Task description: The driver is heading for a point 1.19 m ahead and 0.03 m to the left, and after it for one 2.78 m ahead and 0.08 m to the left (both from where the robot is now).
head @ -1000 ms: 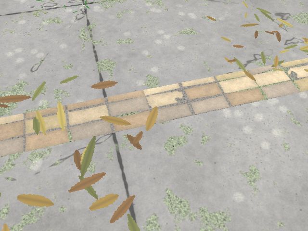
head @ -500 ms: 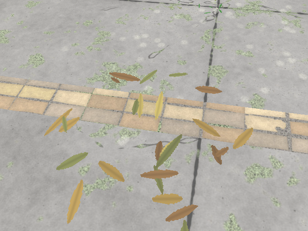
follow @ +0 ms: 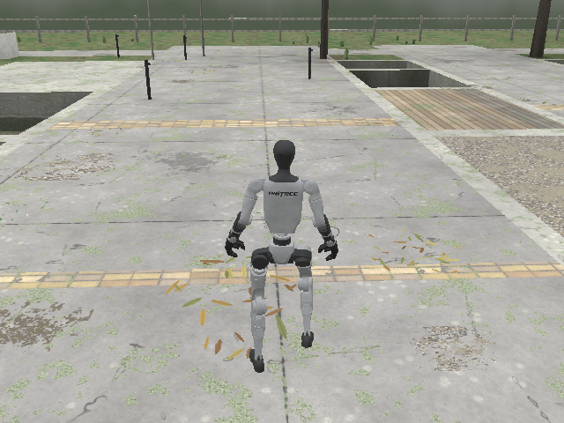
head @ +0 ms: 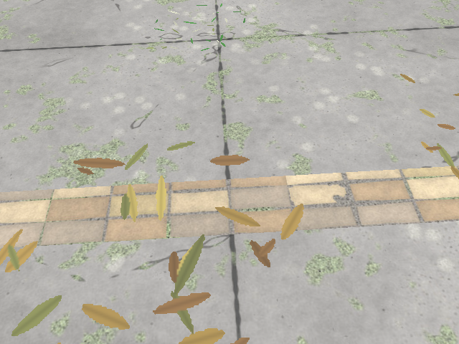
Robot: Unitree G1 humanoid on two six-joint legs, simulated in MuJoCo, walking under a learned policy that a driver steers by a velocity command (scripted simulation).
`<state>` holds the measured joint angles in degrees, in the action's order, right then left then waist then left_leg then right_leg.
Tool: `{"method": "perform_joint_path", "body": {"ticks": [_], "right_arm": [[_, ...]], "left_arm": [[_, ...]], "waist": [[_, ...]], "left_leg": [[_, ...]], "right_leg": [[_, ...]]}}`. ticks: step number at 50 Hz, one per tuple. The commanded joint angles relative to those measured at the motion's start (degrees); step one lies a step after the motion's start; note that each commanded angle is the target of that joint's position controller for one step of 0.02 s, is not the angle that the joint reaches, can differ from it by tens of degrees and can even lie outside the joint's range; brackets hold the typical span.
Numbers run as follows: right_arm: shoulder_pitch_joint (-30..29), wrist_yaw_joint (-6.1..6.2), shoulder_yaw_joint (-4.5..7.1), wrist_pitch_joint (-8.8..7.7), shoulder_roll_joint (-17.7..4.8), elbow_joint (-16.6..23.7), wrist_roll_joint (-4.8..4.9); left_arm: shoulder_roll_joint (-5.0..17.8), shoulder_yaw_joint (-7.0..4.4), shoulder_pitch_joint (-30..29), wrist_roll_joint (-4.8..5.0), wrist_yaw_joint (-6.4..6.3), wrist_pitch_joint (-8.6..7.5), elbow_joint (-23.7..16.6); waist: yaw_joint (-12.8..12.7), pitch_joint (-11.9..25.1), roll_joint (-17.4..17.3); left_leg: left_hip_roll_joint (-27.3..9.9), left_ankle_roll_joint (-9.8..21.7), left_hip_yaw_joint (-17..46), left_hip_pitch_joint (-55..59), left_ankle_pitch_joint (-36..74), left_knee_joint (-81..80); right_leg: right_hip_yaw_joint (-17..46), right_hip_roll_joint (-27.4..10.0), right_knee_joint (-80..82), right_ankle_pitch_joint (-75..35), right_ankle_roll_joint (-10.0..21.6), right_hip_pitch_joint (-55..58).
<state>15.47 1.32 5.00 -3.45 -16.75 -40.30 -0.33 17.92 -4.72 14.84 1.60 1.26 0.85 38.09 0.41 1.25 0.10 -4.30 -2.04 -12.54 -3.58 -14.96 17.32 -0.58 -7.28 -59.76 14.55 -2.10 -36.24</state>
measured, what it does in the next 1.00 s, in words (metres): walks ahead, turning left: right foot, then left foot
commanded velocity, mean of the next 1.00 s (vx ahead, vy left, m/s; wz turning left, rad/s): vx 0.10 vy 0.00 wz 0.26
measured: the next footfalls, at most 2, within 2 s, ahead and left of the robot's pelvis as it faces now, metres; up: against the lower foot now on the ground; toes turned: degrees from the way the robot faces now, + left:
right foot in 0.16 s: +0.16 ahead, -0.18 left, +0.00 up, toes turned -14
left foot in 0.78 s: +0.22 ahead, +0.04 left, +0.00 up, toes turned +18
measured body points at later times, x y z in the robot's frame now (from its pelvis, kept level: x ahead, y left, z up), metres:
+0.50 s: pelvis +0.12 -0.10 +0.00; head +0.15 -0.12 +0.45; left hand +0.29 +0.14 -0.09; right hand +0.21 -0.39 -0.12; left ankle +0.19 +0.05 -0.66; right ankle +0.12 -0.17 -0.74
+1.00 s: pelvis +0.19 -0.06 +0.00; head +0.24 -0.03 +0.44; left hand +0.26 +0.26 -0.10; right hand +0.45 -0.28 -0.08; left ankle +0.18 +0.03 -0.74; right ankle +0.25 -0.21 -0.68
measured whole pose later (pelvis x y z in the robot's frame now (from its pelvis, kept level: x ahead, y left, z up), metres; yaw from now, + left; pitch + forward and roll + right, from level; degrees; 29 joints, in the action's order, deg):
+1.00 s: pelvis +0.19 -0.06 +0.00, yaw +19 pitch +3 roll -1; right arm 8.1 1.1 4.6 1.5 -17.5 -35.4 0.1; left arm 18.5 -5.0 4.5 -0.1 -0.5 0.1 40.1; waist -0.3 -4.4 1.5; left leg 2.3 3.4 0.6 -16.9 -11.7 26.2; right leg 1.0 -3.2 -58.0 21.7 -4.5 -31.3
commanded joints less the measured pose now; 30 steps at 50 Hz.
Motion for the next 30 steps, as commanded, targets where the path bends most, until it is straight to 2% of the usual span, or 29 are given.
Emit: {"method": "perform_joint_path", "body": {"ticks": [1, 4, 5, 6, 7, 8, 9, 10, 11, 12, 13, 14, 15, 17, 20, 23, 26, 30], "right_arm": [[-6.6, -0.66, 2.66, -0.98, -9.4, 3.6, -0.05], [-7.3, -1.73, 3.54, -0.1, -11.3, 3.0, 2.01], [-7.7, -2.06, 3.75, 0.38, -11.9, 2.7, 2.76], [-7.7, -2.29, 3.74, 0.82, -11.9, 2.2, 3.5], [-5.7, -2.69, 3.0, 0.92, -9.6, 1.7, 3.61], [-4.8, -2.58, 1.21, 0.68, -4.5, 3.6, 0.85], [1.2, -2.2, -0.26, -0.21, -1.9, 5.8, -0.39], [-4.2, -1.86, 1.24, -0.24, -9.6, 4.1, 2.38], [-5.2, -1.58, 0.89, 0.13, -8.7, 3.4, 3.41], [-4.5, -0.82, 0.38, 0.63, -7.0, 2.0, 2.19], [-4.1, -0.25, 0.34, 1.35, -7.0, 1.0, 1.24], [-1.6, -0.28, 0.58, 2.25, -7.4, -0.8, 1.48], [0.1, -0.3, 0.64, 2.86, -7.0, -2.1, 1.74], [0.5, -0.02, 0.67, 3.56, -5.9, -2.9, 2.08], [-2.0, 0.29, 1.28, 4.24, -6.3, -0.9, 1.47], [-3.1, -0.37, 1.22, 5.15, -4.9, 0.9, 1.3], [-5.2, -1.34, 0.95, 5.95, -3.5, 3.4, 1.27], [-8.1, -2.71, 0.68, 6.56, -2.6, 6.5, 1.28]], "left_arm": [[0.9, 0.41, -5.9, -0.38, 0.97, -0.77, -6.5], [3.1, -0.25, -5.9, 0.06, 1.35, 0.47, -7.4], [4.1, -0.81, -4.8, 0.12, 1.32, 0.84, -7.6], [5.5, -1.88, -1.0, -0.19, 1.01, 0.95, -6.9], [9.3, -4.09, 7.0, -0.64, 0.02, 0.94, -4.6], [16.4, -5.94, 13.0, -0.38, -1.21, 0.97, -3.6], [21.3, -5.21, 7.2, -1.8, -1.05, -0.33, -8.7], [14.5, -3.33, 6.2, -1.87, 0.48, -1.84, -10.1], [11.7, -2.18, 5.9, -1.8, 0.63, -2.6, -7.4], [9.0, -1.36, 4.1, -1.24, 0.53, -2.94, -6.0], [6.5, -0.42, 0.9, -1.32, 0.15, -3.0, -5.8], [6.0, 0.01, -1.1, -2.13, -0.18, -3.32, -5.7], [5.5, 0.19, -2.2, -3.1, -0.5, -4.02, -5.4], [4.3, 0.45, -3.8, -4.04, -1.32, -5.15, -4.8], [4.3, 0.23, -5.2, -3.64, -3.23, -4.5, -4.1], [3.5, 0.22, -6.5, -3.28, -4.42, -3.12, -3.8], [4.3, -0.31, -7.1, -3.23, -4.56, -2.04, -3.2], [5.9, -1.35, -7.0, -2.56, -3.6, -0.84, -2.4]], "waist": [[-0.2, -6.7, -5.1], [0.1, -6.0, -5.8], [-0.9, -4.9, -5.8], [-3.7, -2.0, -3.9], [-7.3, 3.0, 0.4], [-8.0, 3.4, 16.2], [-1.4, 15.0, 24.7], [-7.1, 18.2, 8.6], [-5.3, 12.4, 8.2], [-3.5, 8.2, 5.7], [-2.1, 6.6, 6.5], [-0.7, 6.4, 6.7], [0.0, 6.7, 5.5], [0.2, 5.4, 3.4], [0.3, 2.5, 4.1], [-0.2, 0.5, 4.9], [-1.3, -1.4, 4.6], [-2.6, -1.8, 4.0]], "left_leg": [[-14.5, 9.9, 4.1, -2.5, 2.3, -8.5], [-14.8, 8.2, 0.6, -3.9, 7.2, -2.8], [-15.1, 7.2, -0.1, -3.5, 13.5, 1.4], [-13.8, 5.5, -2.0, -4.5, 24.0, 10.2], [-10.3, 3.1, -3.9, -7.9, 29.5, 24.4], [-4.7, -1.6, -3.8, -24.4, -7.3, 46.2], [3.8, -3.9, 7.9, -37.3, -27.9, 64.9], [2.2, -2.9, 15.3, -37.1, -21.4, 67.2], [-0.2, -1.1, 13.8, -38.4, -17.0, 64.4], [-3.0, 0.0, 14.1, -37.5, -13.8, 60.0], [-4.2, 0.4, 14.9, -34.1, -11.3, 56.7], [-3.7, 0.6, 14.8, -29.2, -8.2, 56.6], [-2.5, 0.4, 15.2, -26.8, -5.4, 56.0], [-0.5, -0.4, 17.7, -25.8, -1.8, 52.5], [0.1, -2.4, 17.5, -31.4, 1.9, 49.1], [-1.4, -4.0, 15.4, -33.5, 4.7, 44.0], [-2.7, -4.2, 13.3, -33.7, 4.2, 39.4], [-3.2, -2.7, 10.1, -33.6, 0.5, 33.8]], "right_leg": [[0.2, -2.3, 7.7, -2.1, 0.5, -2.4], [-4.7, -0.1, 12.7, -0.6, 2.2, 4.9], [-6.6, 1.7, 14.9, 0.0, 3.4, 8.0], [-8.9, 5.4, 19.7, -1.5, 5.3, 15.9], [-9.6, 10.5, 23.7, -5.7, 8.0, 28.4], [6.2, 1.4, 29.4, -24.4, 12.1, 40.0], [39.4, -16.0, 37.7, -25.0, 25.6, 47.1], [37.5, -17.7, 42.8, -20.8, 24.7, 43.6], [28.7, -16.4, 41.7, -17.6, 21.8, 39.4], [22.7, -13.3, 40.1, -16.8, 18.4, 34.3], [17.4, -10.9, 39.5, -19.4, 16.4, 29.8], [12.7, -9.7, 40.8, -23.3, 15.6, 26.0], [9.7, -9.3, 41.9, -26.3, 15.5, 24.6], [4.3, -9.2, 43.8, -29.1, 15.1, 24.1], [0.0, -10.1, 45.8, -27.4, 14.8, 27.8], [-3.4, -9.9, 47.3, -20.2, 14.2, 30.0], [-5.8, -10.6, 47.6, -17.1, 14.7, 31.1], [-8.5, -12.5, 44.2, -23.1, 15.3, 34.9]]}}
